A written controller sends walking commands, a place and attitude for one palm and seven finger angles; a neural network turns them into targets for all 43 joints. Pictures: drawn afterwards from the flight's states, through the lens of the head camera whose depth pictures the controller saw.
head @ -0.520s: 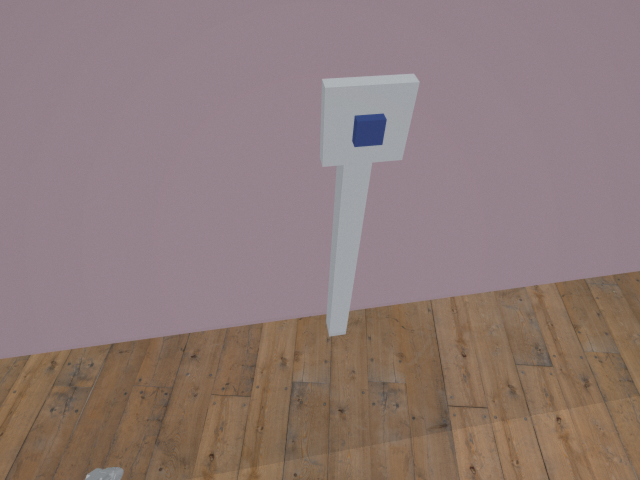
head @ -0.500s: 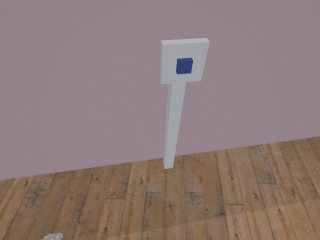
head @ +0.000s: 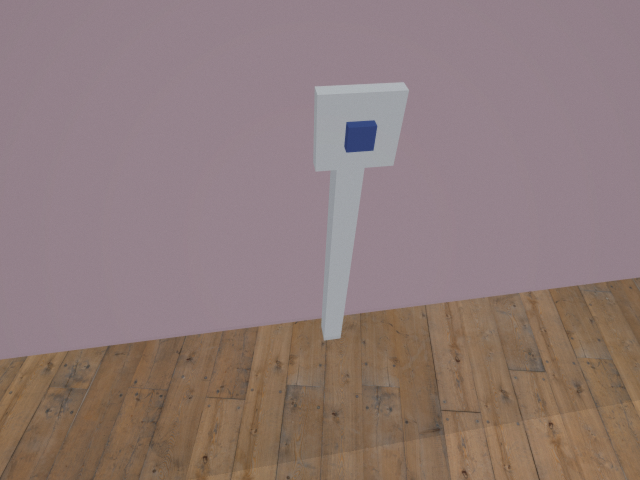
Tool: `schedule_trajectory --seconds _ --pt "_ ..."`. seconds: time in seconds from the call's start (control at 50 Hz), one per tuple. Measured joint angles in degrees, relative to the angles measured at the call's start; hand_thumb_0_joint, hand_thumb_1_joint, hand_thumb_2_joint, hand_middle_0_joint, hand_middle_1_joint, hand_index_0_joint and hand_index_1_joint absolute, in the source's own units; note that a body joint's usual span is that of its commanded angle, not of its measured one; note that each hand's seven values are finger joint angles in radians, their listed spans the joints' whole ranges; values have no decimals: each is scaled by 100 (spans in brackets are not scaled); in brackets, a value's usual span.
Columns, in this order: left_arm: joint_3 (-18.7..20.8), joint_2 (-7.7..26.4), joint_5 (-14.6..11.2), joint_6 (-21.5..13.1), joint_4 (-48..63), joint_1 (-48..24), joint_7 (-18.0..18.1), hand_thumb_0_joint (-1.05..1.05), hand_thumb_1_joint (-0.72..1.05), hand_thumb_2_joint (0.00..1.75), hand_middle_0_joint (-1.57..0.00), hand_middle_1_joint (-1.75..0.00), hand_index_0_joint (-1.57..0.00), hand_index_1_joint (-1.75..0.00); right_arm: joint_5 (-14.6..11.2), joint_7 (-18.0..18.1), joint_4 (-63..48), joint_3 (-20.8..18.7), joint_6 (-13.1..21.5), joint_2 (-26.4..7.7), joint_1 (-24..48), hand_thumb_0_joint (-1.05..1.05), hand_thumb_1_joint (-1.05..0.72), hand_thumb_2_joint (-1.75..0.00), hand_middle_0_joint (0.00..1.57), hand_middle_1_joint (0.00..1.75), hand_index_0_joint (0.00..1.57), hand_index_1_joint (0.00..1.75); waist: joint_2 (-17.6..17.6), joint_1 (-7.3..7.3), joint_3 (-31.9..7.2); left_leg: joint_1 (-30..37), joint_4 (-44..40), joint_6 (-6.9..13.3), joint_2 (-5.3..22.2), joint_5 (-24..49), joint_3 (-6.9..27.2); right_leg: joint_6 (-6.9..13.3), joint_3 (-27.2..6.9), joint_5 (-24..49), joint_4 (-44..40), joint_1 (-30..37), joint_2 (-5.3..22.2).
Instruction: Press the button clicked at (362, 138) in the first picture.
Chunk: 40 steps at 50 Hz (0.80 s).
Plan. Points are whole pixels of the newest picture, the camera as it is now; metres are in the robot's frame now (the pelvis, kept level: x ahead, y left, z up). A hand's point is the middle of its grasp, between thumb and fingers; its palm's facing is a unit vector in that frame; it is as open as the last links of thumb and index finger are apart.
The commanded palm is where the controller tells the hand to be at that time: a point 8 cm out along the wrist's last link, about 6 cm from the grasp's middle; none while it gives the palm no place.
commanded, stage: stand and wait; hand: left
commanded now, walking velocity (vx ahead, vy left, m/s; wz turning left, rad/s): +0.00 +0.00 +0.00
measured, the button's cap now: (359, 135) +0.67 -0.03 +0.08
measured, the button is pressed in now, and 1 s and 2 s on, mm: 0 0 0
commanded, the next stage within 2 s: look at it before walking up in 0.30 s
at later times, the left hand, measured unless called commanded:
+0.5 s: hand out of the picture +0.06 +0.22 -0.16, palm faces -0.02 -0.95 -0.31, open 7.4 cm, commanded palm none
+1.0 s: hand out of the picture +0.05 +0.23 -0.16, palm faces -0.01 -0.95 -0.31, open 7.4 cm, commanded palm none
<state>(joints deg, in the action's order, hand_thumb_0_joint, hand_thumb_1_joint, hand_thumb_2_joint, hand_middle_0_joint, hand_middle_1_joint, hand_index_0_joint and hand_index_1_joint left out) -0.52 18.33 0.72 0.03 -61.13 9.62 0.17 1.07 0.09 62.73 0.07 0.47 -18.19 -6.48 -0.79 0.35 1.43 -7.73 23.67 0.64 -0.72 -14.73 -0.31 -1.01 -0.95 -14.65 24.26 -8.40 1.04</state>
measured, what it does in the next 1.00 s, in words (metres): stands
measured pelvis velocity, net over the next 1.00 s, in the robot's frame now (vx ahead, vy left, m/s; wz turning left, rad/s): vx -0.01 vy -0.01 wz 0.00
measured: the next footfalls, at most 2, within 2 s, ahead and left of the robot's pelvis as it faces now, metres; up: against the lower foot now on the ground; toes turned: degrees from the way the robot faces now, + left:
left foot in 1.78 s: +0.01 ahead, +0.12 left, +0.00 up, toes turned -22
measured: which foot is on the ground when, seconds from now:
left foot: down 0.00-1.00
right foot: down 0.00-1.00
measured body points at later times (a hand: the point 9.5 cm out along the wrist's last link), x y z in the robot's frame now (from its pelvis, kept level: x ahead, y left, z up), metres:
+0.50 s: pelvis -0.01 -0.01 +0.00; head -0.01 -0.01 +0.45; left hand +0.06 +0.27 -0.13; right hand +0.06 -0.29 -0.14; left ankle -0.02 +0.11 -0.74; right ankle -0.02 -0.13 -0.74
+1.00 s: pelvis -0.01 -0.01 +0.00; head -0.01 -0.01 +0.45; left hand +0.06 +0.27 -0.13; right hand +0.06 -0.30 -0.13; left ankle -0.02 +0.11 -0.74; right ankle -0.02 -0.13 -0.74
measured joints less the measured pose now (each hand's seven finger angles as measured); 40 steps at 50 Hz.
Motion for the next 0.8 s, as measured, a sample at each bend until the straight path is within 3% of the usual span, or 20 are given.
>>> schedule_trajectory --seconds 0.8 --pt "32 -49 -7 -64 -177 -72 0 1 91 90 -20 -30 -20 -30 -1 10 247 4 35 32 -96 1 -90 -90 20 30 20 30 29 -27 -18 33 -272 -123 118 234 29 111 32 220 -241 16 -115"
